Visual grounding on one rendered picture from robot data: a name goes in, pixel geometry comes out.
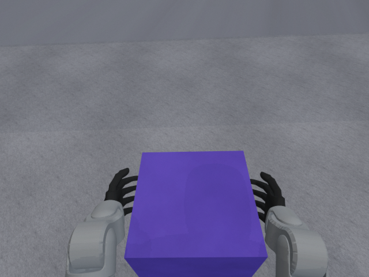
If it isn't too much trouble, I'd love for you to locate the robot right hand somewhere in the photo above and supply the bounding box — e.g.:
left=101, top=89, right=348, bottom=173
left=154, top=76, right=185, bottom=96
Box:
left=250, top=172, right=285, bottom=223

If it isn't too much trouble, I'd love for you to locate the robot right forearm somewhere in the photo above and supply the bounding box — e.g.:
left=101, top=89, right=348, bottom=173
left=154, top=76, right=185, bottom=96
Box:
left=265, top=205, right=329, bottom=277

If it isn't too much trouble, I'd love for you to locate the carton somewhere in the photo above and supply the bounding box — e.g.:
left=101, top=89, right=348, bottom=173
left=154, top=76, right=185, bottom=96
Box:
left=124, top=151, right=268, bottom=277

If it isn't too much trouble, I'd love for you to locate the robot left hand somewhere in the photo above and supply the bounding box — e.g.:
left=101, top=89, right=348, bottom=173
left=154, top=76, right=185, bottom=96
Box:
left=104, top=168, right=138, bottom=215

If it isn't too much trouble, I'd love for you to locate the robot left forearm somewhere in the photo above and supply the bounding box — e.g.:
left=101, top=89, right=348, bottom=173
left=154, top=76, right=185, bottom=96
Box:
left=65, top=200, right=125, bottom=277

